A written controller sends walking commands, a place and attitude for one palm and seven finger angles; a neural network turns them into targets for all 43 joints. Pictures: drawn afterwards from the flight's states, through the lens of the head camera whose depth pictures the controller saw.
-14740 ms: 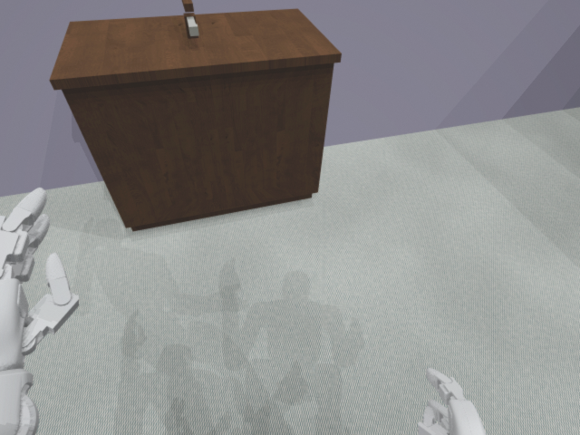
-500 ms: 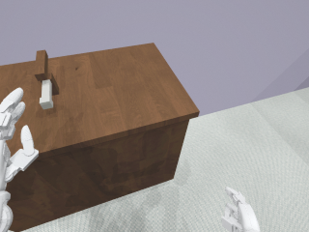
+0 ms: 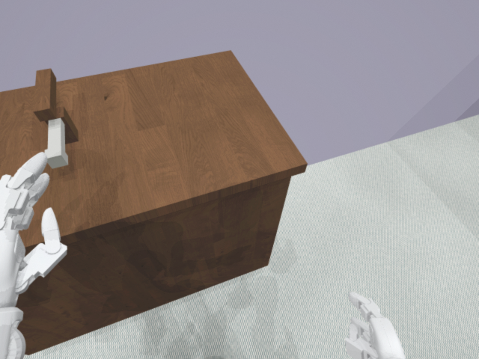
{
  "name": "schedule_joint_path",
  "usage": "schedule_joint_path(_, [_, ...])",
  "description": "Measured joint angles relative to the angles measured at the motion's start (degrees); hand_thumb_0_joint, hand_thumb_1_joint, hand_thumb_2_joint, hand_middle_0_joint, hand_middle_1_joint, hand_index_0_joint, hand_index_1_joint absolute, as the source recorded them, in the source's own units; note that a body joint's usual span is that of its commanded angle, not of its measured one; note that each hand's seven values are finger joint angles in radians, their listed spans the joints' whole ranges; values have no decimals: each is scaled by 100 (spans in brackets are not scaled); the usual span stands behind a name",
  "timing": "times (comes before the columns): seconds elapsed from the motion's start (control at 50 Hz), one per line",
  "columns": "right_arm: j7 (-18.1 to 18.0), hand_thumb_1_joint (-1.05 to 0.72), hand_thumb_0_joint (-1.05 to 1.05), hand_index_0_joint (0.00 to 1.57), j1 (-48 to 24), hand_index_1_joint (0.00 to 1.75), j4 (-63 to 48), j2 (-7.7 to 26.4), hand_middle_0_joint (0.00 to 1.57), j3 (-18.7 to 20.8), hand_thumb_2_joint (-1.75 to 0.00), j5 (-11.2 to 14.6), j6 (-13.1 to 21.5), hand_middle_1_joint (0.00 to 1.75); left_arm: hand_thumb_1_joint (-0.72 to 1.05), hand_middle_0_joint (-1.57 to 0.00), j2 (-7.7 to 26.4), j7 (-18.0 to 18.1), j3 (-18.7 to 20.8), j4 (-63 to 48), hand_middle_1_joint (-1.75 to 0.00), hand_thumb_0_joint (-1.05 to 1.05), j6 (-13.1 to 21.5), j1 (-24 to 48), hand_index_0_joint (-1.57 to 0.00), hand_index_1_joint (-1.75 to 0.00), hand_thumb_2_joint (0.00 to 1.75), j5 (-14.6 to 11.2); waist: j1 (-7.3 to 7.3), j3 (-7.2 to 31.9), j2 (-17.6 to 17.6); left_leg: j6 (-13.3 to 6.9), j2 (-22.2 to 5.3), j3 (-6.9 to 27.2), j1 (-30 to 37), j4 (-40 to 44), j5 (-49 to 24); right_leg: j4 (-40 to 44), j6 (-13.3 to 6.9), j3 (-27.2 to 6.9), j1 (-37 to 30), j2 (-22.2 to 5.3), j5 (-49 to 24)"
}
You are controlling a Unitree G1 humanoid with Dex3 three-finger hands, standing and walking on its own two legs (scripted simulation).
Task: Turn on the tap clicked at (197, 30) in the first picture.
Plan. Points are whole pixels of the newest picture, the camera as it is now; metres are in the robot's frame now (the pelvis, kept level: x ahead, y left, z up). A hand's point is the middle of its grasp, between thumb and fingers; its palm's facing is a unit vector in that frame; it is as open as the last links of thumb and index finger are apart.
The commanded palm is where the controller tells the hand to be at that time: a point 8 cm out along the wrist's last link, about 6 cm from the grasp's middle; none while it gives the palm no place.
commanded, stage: come to a stop and stand still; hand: left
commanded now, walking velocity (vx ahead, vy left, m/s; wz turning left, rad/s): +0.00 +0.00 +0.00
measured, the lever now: (56, 157) +0.43 +0.38 +0.06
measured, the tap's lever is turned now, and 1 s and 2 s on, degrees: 0 0 0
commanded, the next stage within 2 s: look again from close up in 0.96 s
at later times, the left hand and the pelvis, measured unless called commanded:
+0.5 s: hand (6, 250) +0.21 +0.29 +0.16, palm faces +0.41 -0.84 -0.36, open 7.4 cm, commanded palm +0.15 +0.31 +0.18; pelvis -0.01 +0.03 +0.00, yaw +1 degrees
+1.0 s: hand out of the picture +0.18 +0.30 +0.16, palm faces +0.41 -0.84 -0.36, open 7.5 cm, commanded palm +0.13 +0.33 +0.18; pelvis -0.03 +0.05 +0.00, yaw +1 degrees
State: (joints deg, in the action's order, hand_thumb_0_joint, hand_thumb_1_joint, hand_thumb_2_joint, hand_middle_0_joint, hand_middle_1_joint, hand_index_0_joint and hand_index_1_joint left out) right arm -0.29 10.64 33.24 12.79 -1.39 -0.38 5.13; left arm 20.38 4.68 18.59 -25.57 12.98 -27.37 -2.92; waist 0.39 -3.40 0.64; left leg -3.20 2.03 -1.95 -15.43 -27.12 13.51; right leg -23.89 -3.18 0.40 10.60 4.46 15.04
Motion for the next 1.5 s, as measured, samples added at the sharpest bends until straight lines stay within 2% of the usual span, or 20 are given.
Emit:
schedule_joint_path(0.1, [-112,-90,1,20,-19,30,-9,63,20,20,-90,-12,-41,30,88,-22,222,109,349,56,-30,1,-114,268,-21,-30,89,-38,42,-83,-73,-29,36,58,34,-13,20,39,22,57,-77,-29,18])
schedule_joint_path(0.18, [-86,-90,1,20,-109,30,-53,109,20,40,-90,-7,-20,30,88,-22,168,203,479,-130,-30,1,-79,399,-21,-30,90,-71,66,-54,-34,-73,64,56,66,16,16,109,70,53,-129,-57,-6])
schedule_joint_path(0.34, [-97,-90,1,20,-239,30,-184,1,20,24,-90,-11,-116,30,89,-21,20,136,180,-55,-30,1,-112,179,-21,-30,90,-35,70,158,20,-163,147,-10,133,205,-82,208,172,-12,-149,-146,-73])
schedule_joint_path(0.56, [-125,-90,1,20,-144,30,-167,-87,21,-103,-90,-57,-145,30,89,-21,-24,210,135,-98,-30,1,-277,366,-21,-30,90,-73,186,102,-67,-236,217,12,169,357,-284,354,256,22,-199,-217,-255])
schedule_joint_path(0.8, [-159,-90,1,20,-5,30,-119,-79,21,-71,-90,-62,-174,30,89,-21,-13,236,117,87,-30,1,-285,289,-21,-30,90,-31,130,132,-13,-256,302,-66,198,622,-521,415,354,-49,-122,-314,-419])
schedule_joint_path(1.14, [-173,-90,1,20,-37,30,-65,-53,21,-9,-90,-67,-136,30,89,-21,2,276,95,6,-30,1,-237,212,-21,-30,90,-29,125,137,19,-247,325,-33,210,658,-569,469,371,-13,-155,-337,-457])
schedule_joint_path(1.36, [-206,-90,1,20,-98,30,-96,-51,21,-14,-90,-60,-152,30,89,-21,-87,287,-14,10,-30,1,-333,276,-21,-30,90,-61,172,150,-11,-235,327,10,262,691,-564,487,347,25,-208,-335,-432])
schedule_joint_path(1.46, [-214,-90,1,20,-125,30,-121,-69,21,-27,-90,-68,-177,30,89,-21,-12,289,31,-123,-30,1,-314,260,-21,-30,90,-92,153,146,15,-211,322,28,271,720,-583,503,326,42,-217,-328,-429])
schedule_joint_path(1.48, [-351,-90,1,20,2,30,-322,12,21,-161,-90,53,-201,30,89,-21,248,282,-15,-71,-30,1,-291,499,-21,-30,90,8,171,63,49,-234,311,105,228,600,-550,446,383,36,-237,-264,-373])
schedule_joint_path(1.5, [-373,-90,1,20,129,30,-389,38,20,-182,-90,-14,-94,30,88,-21,585,130,14,170,-30,1,-244,991,-21,-30,90,252,264,0,35,-252,337,176,177,484,-520,274,314,8,-181,-234,-376])
